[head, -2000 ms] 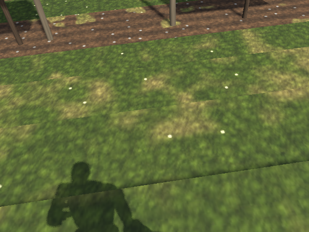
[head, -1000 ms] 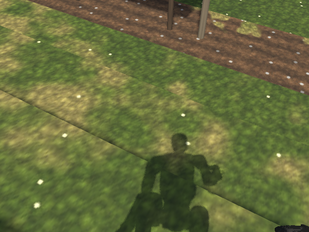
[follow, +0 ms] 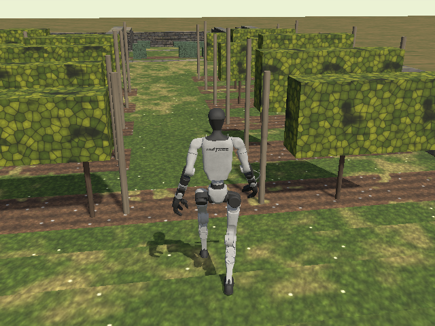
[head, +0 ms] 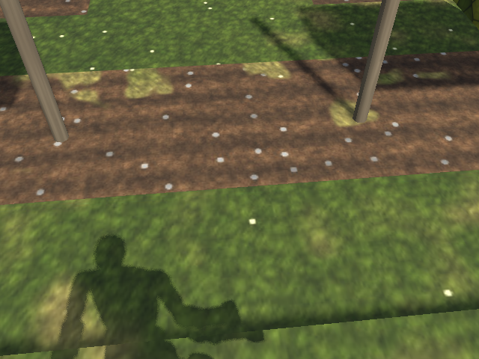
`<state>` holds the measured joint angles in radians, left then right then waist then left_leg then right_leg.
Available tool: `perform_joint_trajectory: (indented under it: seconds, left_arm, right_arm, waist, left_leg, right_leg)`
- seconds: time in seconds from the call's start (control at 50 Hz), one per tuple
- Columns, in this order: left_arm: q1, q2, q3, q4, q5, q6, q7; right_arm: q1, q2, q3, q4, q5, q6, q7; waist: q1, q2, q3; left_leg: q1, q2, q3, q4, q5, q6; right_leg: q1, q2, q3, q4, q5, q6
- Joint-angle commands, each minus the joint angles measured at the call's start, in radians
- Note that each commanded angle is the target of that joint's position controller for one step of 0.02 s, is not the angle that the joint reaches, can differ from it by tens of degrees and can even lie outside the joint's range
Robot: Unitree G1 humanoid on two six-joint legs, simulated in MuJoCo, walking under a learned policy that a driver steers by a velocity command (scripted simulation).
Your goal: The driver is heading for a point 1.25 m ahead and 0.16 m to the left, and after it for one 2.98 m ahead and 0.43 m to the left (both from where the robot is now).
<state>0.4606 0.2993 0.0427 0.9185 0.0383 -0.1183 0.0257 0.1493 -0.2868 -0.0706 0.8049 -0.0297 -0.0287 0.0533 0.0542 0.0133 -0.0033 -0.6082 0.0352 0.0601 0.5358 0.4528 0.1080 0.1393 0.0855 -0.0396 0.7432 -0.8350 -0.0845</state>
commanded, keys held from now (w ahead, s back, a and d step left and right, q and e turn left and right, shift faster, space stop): w+q+shift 0.24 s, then w+shift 0.02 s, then shift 0.14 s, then e+shift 0.60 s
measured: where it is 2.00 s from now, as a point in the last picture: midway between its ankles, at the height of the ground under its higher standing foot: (205, 256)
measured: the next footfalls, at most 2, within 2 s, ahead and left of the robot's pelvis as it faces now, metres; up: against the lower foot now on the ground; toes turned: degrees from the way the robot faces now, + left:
left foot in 0.06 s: +0.22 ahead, +0.09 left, -0.19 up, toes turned +5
right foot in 0.40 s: +0.60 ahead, +0.00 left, -0.19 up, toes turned +21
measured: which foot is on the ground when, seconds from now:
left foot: up 0.00-0.04, down 0.06-0.40, up 0.42-0.80, down 0.82-1.00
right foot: down 0.00-0.06, up 0.08-0.38, down 0.40-0.82, up 0.84-1.00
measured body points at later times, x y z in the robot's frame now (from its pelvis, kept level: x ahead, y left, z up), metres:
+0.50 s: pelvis +0.46 +0.07 -0.12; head +0.48 +0.08 +0.33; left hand +0.46 +0.33 -0.25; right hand +0.60 -0.16 -0.25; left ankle +0.36 +0.17 -0.72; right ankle +0.56 -0.01 -0.83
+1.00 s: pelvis +0.73 +0.19 -0.28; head +0.73 +0.18 +0.17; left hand +0.79 +0.41 -0.41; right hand +0.83 -0.08 -0.39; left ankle +0.73 +0.30 -1.02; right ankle +0.75 +0.05 -0.84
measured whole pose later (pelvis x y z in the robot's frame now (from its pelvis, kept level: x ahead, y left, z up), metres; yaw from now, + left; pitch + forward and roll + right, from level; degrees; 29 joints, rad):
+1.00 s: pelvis +0.73 +0.19 -0.28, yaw -4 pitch +1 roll +1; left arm 0.39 0.21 -0.03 0.74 0.07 -0.03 -0.07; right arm 0.28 -0.26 -0.05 0.74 -0.09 -0.08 -0.01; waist 0.05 0.00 -0.04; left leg -0.21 0.07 0.22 0.44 -0.24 0.02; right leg -0.85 -0.03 0.03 1.62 -0.38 0.11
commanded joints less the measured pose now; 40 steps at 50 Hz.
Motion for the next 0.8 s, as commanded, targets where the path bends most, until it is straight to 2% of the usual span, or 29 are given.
perform_joint_trajectory:
  seconds: [0.02, 0.04, 0.06, 0.08, 0.1, 0.12, 0.14, 0.16, 0.18, 0.22, 0.26, 0.3, 0.34, 0.36, 0.38, 0.4, 0.42, 0.44, 0.46, 0.48, 0.52, 0.56, 0.58, 0.6, 0.62, 0.66, 0.7, 0.74, 0.8]
  left_arm:
    - [-0.040, 0.112, 0.016, -0.017, 0.015, 0.003, 0.028]
    - [-0.107, 0.100, 0.019, -0.021, 0.004, 0.011, 0.035]
    - [-0.249, 0.089, 0.025, -0.046, -0.014, 0.025, 0.038]
    - [-0.338, -0.015, -0.002, -0.115, 0.007, 0.026, 0.022]
    - [-0.131, -0.035, -0.027, -0.193, -0.038, -0.001, 0.011]
    - [-0.188, 0.047, -0.029, -0.183, -0.017, -0.003, 0.010]
    - [-0.217, 0.057, -0.039, -0.185, -0.006, -0.006, 0.002]
    - [-0.304, 0.125, -0.015, -0.178, 0.030, -0.010, 0.001]
    - [-0.354, 0.097, -0.021, -0.222, 0.038, 0.008, -0.018]
    - [-0.459, 0.074, -0.038, -0.259, 0.040, 0.044, -0.036]
    - [-0.477, 0.028, -0.059, -0.271, 0.020, 0.039, -0.042]
    - [-0.494, 0.014, -0.063, -0.258, 0.004, 0.025, -0.035]
    - [-0.457, -0.013, -0.070, -0.247, 0.003, 0.025, -0.031]
    - [-0.220, -0.008, -0.049, -0.164, -0.004, 0.019, -0.030]
    - [0.035, 0.050, -0.021, -0.097, -0.002, 0.017, -0.026]
    - [0.591, 0.117, 0.001, 0.061, 0.049, -0.001, -0.061]
    - [0.692, 0.098, -0.012, 0.074, 0.077, -0.003, -0.089]
    - [0.333, 0.185, 0.000, -0.009, 0.076, -0.039, -0.123]
    - [0.103, 0.114, -0.003, -0.061, 0.038, -0.052, -0.114]
    - [-0.067, 0.019, -0.041, -0.097, 0.005, -0.047, -0.103]
    - [-0.318, -0.124, -0.091, -0.170, 0.012, -0.041, -0.102]
    - [-0.275, 0.037, -0.039, -0.147, 0.022, -0.048, -0.088]
    - [-0.313, 0.117, -0.011, -0.156, 0.059, -0.050, -0.080]
    - [-0.248, 0.067, -0.026, -0.167, 0.063, -0.068, -0.049]
    - [-0.102, 0.019, -0.046, -0.150, 0.016, -0.068, -0.006]
    - [0.113, -0.064, -0.069, -0.110, -0.026, -0.054, 0.026]
    - [0.117, 0.017, -0.061, -0.108, 0.006, -0.028, -0.023]
    - [0.100, 0.078, -0.056, -0.144, 0.015, -0.016, -0.063]
    - [0.144, 0.082, -0.084, -0.111, -0.066, 0.052, -0.054]
  right_arm:
    - [0.282, -0.094, -0.033, 0.058, -0.018, -0.004, -0.033]
    - [0.493, -0.111, -0.048, 0.124, -0.015, 0.002, -0.035]
    - [0.623, -0.135, -0.062, 0.173, -0.030, 0.001, -0.023]
    - [0.625, -0.214, -0.070, 0.199, -0.010, 0.008, -0.015]
    - [0.600, -0.243, -0.059, 0.201, -0.017, -0.015, -0.028]
    - [0.629, -0.179, -0.056, 0.201, -0.007, -0.012, -0.036]
    - [0.557, -0.216, -0.073, 0.182, -0.005, -0.008, -0.056]
    - [0.443, -0.134, -0.041, 0.150, 0.010, -0.019, -0.061]
    - [0.386, -0.145, -0.030, 0.145, 0.018, -0.038, -0.081]
    - [0.326, -0.101, -0.008, 0.130, 0.009, -0.054, -0.080]
    - [0.300, -0.104, -0.010, 0.117, 0.020, -0.063, -0.074]
    - [0.343, -0.114, -0.014, 0.126, 0.063, -0.065, -0.052]
    - [0.400, -0.093, -0.012, 0.153, 0.066, -0.049, -0.049]
    - [0.334, -0.092, -0.011, 0.138, 0.054, -0.048, -0.052]
    - [0.204, -0.166, -0.030, 0.101, 0.060, -0.047, -0.059]
    - [-0.034, -0.136, -0.002, -0.032, -0.192, -0.132, 0.041]
    - [0.142, -0.020, -0.005, 0.010, -0.119, -0.153, 0.096]
    - [0.232, 0.080, 0.032, -0.052, -0.026, -0.125, 0.093]
    - [0.158, 0.010, 0.034, -0.041, -0.037, -0.112, 0.053]
    - [0.157, -0.030, 0.028, -0.047, -0.071, -0.086, 0.014]
    - [0.213, 0.005, 0.060, -0.068, -0.119, -0.052, -0.055]
    - [0.178, 0.071, 0.103, -0.132, -0.098, -0.040, -0.037]
    - [0.308, 0.093, 0.121, -0.106, -0.091, -0.028, -0.008]
    - [0.244, 0.024, 0.108, -0.125, -0.083, -0.037, 0.005]
    - [0.096, -0.024, 0.092, -0.169, -0.112, -0.037, 0.015]
    - [-0.177, -0.001, 0.113, -0.241, -0.116, -0.024, 0.019]
    - [-0.146, 0.031, 0.113, -0.265, -0.082, -0.017, 0.029]
    - [-0.002, -0.015, 0.094, -0.248, -0.055, -0.013, 0.024]
    - [0.185, -0.046, 0.067, -0.152, -0.050, -0.027, 0.020]
  waist:
    - [-0.154, -0.068, 0.009]
    - [-0.267, -0.053, -0.073]
    - [-0.389, 0.065, -0.016]
    - [-0.338, 0.231, 0.060]
    - [-0.124, 0.370, -0.087]
    - [-0.210, 0.142, -0.190]
    - [-0.194, 0.094, -0.201]
    - [-0.133, -0.128, -0.135]
    - [-0.057, -0.054, -0.012]
    - [-0.028, -0.091, 0.138]
    - [-0.025, 0.006, 0.111]
    - [-0.079, -0.040, 0.103]
    - [-0.090, -0.025, 0.080]
    - [0.006, 0.007, -0.055]
    - [0.179, 0.035, -0.128]
    - [0.424, -0.304, -0.194]
    - [0.330, -0.326, -0.336]
    - [0.077, -0.106, -0.121]
    - [0.055, -0.010, 0.041]
    - [-0.006, 0.028, -0.048]
    - [-0.183, -0.031, -0.021]
    - [-0.184, -0.010, -0.058]
    - [-0.231, -0.019, -0.045]
    - [-0.155, -0.011, 0.028]
    - [-0.048, -0.013, -0.008]
    - [0.136, 0.017, 0.002]
    - [0.083, -0.057, 0.002]
    - [0.018, -0.073, 0.053]
    - [-0.064, -0.003, 0.147]
  left_leg:
    - [0.390, -0.029, 0.047, -0.116, 0.007, 0.045]
    - [0.557, -0.008, 0.002, -0.206, 0.074, 0.063]
    - [0.722, 0.043, -0.059, -0.375, 0.147, 0.158]
    - [0.892, 0.061, -0.062, -0.114, 0.240, 0.112]
    - [1.254, 0.202, -0.295, 0.188, 0.744, 0.179]
    - [1.390, 0.213, -0.437, 0.105, 0.272, 0.249]
    - [1.245, 0.301, -0.694, -0.092, -0.314, 0.367]
    - [1.029, 0.255, -0.715, -0.185, -0.601, 0.276]
    - [0.710, 0.259, -0.771, -0.214, -0.523, 0.296]
    - [0.264, 0.150, -0.631, -0.324, -0.524, 0.271]
    - [0.122, 0.055, -0.480, -0.326, -0.334, 0.217]
    - [0.162, -0.007, -0.385, -0.303, -0.017, 0.135]
    - [0.276, -0.037, -0.318, -0.189, 0.255, 0.055]
    - [0.226, -0.053, -0.282, 0.012, 0.406, 0.003]
    - [0.136, -0.064, -0.276, 0.258, 0.369, -0.042]
    - [-0.278, -0.278, -0.312, 0.768, -0.299, -0.140]
    - [-0.302, -0.331, -0.290, 1.110, -1.180, -0.126]
    - [-0.469, -0.274, -0.377, 1.055, -1.049, -0.084]
    - [-0.448, -0.146, -0.317, 1.066, -1.010, -0.128]
    - [-0.321, -0.104, -0.267, 0.998, -0.941, -0.121]
    - [-0.059, 0.039, -0.262, 0.699, -0.857, -0.201]
    - [0.223, 0.017, -0.101, 0.576, -0.733, -0.266]
    - [0.456, -0.004, -0.062, 0.679, -0.463, -0.237]
    - [0.248, 0.058, -0.179, 0.605, -0.216, -0.248]
    - [-0.045, 0.027, -0.152, 0.490, -0.168, -0.224]
    - [-0.309, 0.049, -0.223, 0.062, -0.099, -0.181]
    - [0.214, -0.021, -0.093, -0.020, 0.041, -0.146]
    - [0.516, -0.005, -0.106, 0.022, 0.098, -0.149]
    - [0.763, 0.083, -0.122, -0.534, 0.342, -0.113]
  right_leg:
    - [-0.134, -0.165, -0.011, 0.357, 1.227, -0.060]
    - [-0.127, -0.147, -0.035, 0.661, 1.287, -0.043]
    - [-0.361, -0.019, -0.108, 1.196, 0.766, -0.005]
    - [-0.765, 0.058, -0.057, 1.410, 0.088, -0.017]
    - [-1.087, -0.005, 0.115, 1.269, 0.161, 0.010]
    - [-1.286, -0.065, 0.102, 1.170, 0.245, 0.011]
    - [-1.317, -0.089, 0.125, 1.139, 0.308, 0.034]
    - [-1.235, -0.148, 0.151, 0.933, 0.457, 0.035]
    - [-1.121, -0.168, 0.175, 0.734, 0.468, 0.086]
    - [-0.854, -0.214, 0.148, 0.362, 0.501, 0.147]
    - [-0.611, -0.192, 0.088, 0.149, 0.767, 0.133]
    - [-0.472, -0.107, -0.009, -0.004, 0.930, 0.097]
    - [-0.389, -0.038, -0.032, -0.049, 0.973, 0.057]
    - [-0.116, 0.012, -0.030, 0.069, 1.177, 0.024]
    - [0.095, -0.018, 0.049, 0.030, 1.149, 0.012]
    - [0.604, -0.097, 0.096, 0.139, 1.153, -0.047]
    - [0.583, -0.376, 0.408, -0.040, 1.580, -0.255]
    - [0.294, -0.520, 0.763, -0.198, 1.469, -0.375]
    - [0.047, -0.484, 0.661, -0.233, 1.313, -0.358]
    - [-0.156, -0.417, 0.594, -0.252, 1.200, -0.335]
    - [-0.603, -0.297, 0.503, -0.312, 1.068, -0.247]
    - [-0.851, -0.127, 0.310, -0.282, 1.107, -0.179]
    - [-1.062, -0.076, 0.229, -0.248, 1.028, -0.153]
    - [-0.981, -0.062, 0.293, -0.129, 0.775, -0.114]
    - [-0.683, -0.022, 0.320, -0.062, 0.623, -0.140]
    - [-0.409, -0.052, 0.448, 0.103, 0.364, -0.147]
    - [-0.821, -0.007, 0.396, 0.077, 0.273, -0.151]
    - [-1.038, -0.010, 0.436, 0.141, 0.117, -0.134]
    - [-0.925, 0.068, 0.452, 0.472, 0.071, -0.003]
Keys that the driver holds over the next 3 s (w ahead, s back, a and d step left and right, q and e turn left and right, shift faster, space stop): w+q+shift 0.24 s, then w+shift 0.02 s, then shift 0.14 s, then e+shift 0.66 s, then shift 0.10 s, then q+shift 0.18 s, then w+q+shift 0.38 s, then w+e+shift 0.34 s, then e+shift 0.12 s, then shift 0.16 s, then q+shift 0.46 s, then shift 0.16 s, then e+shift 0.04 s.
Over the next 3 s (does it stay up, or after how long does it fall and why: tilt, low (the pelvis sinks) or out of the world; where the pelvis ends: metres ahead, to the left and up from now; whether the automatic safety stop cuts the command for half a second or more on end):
stays up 1.44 0.40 -0.49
